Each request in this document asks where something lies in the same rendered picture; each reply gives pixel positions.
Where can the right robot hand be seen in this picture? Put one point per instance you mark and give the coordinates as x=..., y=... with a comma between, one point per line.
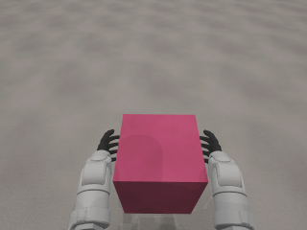
x=213, y=144

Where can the carton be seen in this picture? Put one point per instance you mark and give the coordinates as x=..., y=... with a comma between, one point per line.
x=159, y=167

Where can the left robot hand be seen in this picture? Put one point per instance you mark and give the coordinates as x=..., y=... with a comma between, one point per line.
x=105, y=145

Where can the left robot forearm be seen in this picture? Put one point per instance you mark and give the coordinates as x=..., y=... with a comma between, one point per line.
x=91, y=208

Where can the right robot forearm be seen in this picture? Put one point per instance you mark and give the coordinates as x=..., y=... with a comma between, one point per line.
x=229, y=193

